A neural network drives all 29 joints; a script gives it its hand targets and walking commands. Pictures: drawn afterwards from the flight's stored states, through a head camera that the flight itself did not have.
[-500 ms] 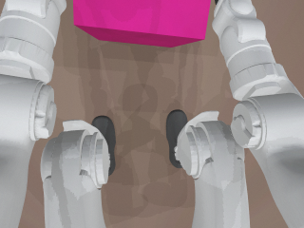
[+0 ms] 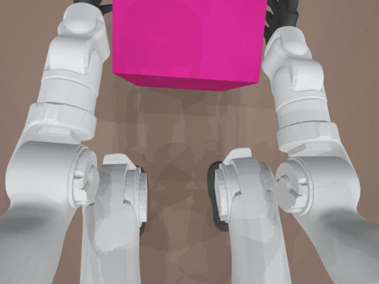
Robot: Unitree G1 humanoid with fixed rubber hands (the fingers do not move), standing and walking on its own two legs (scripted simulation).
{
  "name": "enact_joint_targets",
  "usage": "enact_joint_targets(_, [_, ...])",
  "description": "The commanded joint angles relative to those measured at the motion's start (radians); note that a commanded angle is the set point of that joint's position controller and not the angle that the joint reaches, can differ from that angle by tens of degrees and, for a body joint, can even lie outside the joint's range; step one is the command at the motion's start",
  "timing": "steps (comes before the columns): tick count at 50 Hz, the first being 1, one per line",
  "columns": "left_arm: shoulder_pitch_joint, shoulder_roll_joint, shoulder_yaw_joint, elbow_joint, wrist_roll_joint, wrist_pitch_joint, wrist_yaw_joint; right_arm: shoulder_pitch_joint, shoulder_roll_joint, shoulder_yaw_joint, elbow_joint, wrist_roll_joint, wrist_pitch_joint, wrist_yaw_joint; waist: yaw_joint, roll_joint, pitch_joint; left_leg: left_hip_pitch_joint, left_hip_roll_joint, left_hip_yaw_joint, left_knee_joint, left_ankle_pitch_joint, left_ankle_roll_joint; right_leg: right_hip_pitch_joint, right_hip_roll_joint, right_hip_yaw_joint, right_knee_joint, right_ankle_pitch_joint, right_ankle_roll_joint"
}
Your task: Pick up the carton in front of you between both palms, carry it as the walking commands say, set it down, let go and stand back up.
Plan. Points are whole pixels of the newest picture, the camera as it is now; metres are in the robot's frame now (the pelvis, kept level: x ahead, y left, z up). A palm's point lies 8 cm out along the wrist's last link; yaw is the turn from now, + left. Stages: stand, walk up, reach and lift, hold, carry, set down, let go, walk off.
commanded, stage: reach and lift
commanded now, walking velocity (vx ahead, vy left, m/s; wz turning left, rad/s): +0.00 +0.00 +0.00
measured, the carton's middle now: (185, 30) +0.55 -0.01 -0.20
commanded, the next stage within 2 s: none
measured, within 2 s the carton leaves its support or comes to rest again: neither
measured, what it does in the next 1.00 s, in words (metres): rises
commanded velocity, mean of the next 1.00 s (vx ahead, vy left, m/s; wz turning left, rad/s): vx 0.00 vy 0.00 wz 0.00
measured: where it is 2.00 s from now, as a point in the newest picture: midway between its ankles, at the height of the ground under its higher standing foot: (179, 210)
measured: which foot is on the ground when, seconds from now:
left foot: down 0.00-1.00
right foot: down 0.00-1.00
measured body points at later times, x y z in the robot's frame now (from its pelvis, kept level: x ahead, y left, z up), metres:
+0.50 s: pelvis -0.01 -0.01 +0.11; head +0.26 +0.01 +0.47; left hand +0.51 +0.15 +0.05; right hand +0.49 -0.15 +0.05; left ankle +0.10 +0.12 -0.34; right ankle +0.11 -0.13 -0.34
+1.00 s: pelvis +0.04 +0.00 +0.25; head +0.19 +0.01 +0.67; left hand +0.46 +0.16 +0.21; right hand +0.45 -0.15 +0.21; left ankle +0.10 +0.12 -0.34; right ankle +0.11 -0.13 -0.34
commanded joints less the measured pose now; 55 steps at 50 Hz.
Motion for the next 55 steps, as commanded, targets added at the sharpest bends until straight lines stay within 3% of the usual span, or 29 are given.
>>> enact_joint_targets(1, [-0.608,-1.174,-0.368,-0.298,-0.087,-0.005,-0.303,-0.815,1.074,0.507,-0.328,0.110,-0.007,0.322,0.029,0.130,-1.803,1.032,-0.097,0.117,-0.204,0.654,0.021,0.654,0.084,-0.174,-0.200,0.553,-0.030])
enact_joint_targets(6, [-0.475,-1.233,-0.220,-0.056,0.026,0.037,-0.344,-0.660,1.093,0.343,-0.134,-0.071,0.033,0.328,-0.017,0.098,-1.329,0.656,-0.103,0.141,-0.358,0.253,0.006,0.603,0.080,-0.165,-0.350,0.261,-0.049])
enact_joint_targets(10, [-0.460,-1.198,-0.053,0.075,0.137,0.051,-0.372,-0.613,1.047,0.179,-0.020,-0.205,0.050,0.339,-0.044,0.115,-1.153,0.560,-0.111,0.133,-0.458,0.103,0.014,0.566,0.077,-0.155,-0.446,0.132,-0.067])
enact_joint_targets(14, [-0.462,-1.204,0.004,0.089,0.177,0.047,-0.377,-0.638,1.079,0.171,-0.032,-0.227,0.051,0.354,-0.023,0.096,-1.225,0.619,-0.116,0.131,-0.520,0.113,0.023,0.617,0.076,-0.152,-0.506,0.140,-0.068])
enact_joint_targets(18, [-0.460,-1.229,-0.014,0.041,0.180,0.055,-0.375,-0.657,1.141,0.235,-0.083,-0.194,0.067,0.374,0.010,0.057,-1.363,0.728,-0.118,0.133,-0.565,0.149,0.030,0.701,0.079,-0.153,-0.550,0.165,-0.055])
enact_joint_targets(23, [-0.428,-1.297,-0.125,-0.080,0.136,0.081,-0.373,-0.617,1.218,0.356,-0.162,-0.127,0.100,0.393,0.037,0.031,-1.540,0.899,-0.119,0.134,-0.611,0.242,0.026,0.824,0.086,-0.154,-0.596,0.236,-0.042])
enact_joint_targets(27, [-0.366,-1.356,-0.229,-0.169,0.086,0.102,-0.376,-0.531,1.247,0.429,-0.201,-0.091,0.118,0.399,0.028,0.045,-1.587,1.007,-0.121,0.127,-0.651,0.319,0.011,0.907,0.091,-0.147,-0.636,0.305,-0.041])
enact_joint_targets(32, [-0.260,-1.411,-0.308,-0.213,0.053,0.104,-0.373,-0.389,1.259,0.461,-0.202,-0.090,0.111,0.397,0.003,0.085,-1.511,1.084,-0.123,0.110,-0.718,0.367,-0.007,0.970,0.091,-0.128,-0.701,0.355,-0.051])
enact_joint_targets(37, [-0.145,-1.433,-0.315,-0.199,0.065,0.086,-0.358,-0.265,1.264,0.460,-0.178,-0.108,0.092,0.395,-0.003,0.105,-1.381,1.153,-0.124,0.086,-0.811,0.371,-0.009,1.022,0.089,-0.104,-0.787,0.356,-0.060])
enact_joint_targets(48, [0.058,-1.449,-0.283,-0.177,0.119,0.050,-0.344,-0.075,1.297,0.470,-0.159,-0.145,0.064,0.403,0.022,0.044,-1.187,1.342,-0.116,0.039,-1.019,0.351,0.016,1.212,0.081,-0.064,-0.997,0.330,-0.062])
enact_joint_targets(55, [0.174,-1.471,-0.334,-0.222,0.113,0.052,-0.352,0.056,1.318,0.511,-0.182,-0.150,0.063,0.403,0.024,0.035,-1.105,1.507,-0.105,0.018,-1.152,0.394,0.020,1.394,0.070,-0.035,-1.136,0.375,-0.071])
